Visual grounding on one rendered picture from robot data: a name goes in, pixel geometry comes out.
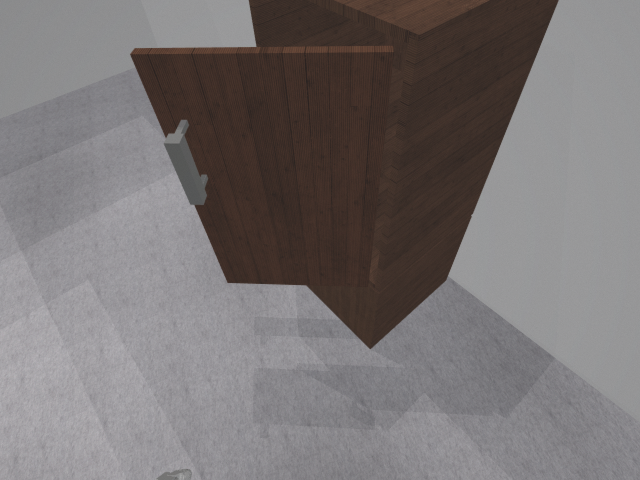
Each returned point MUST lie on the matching cupboard door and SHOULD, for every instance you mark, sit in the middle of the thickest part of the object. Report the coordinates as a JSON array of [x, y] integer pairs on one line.
[[291, 140]]

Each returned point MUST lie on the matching handle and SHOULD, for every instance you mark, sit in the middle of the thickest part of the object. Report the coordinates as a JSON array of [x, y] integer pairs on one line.
[[183, 162]]

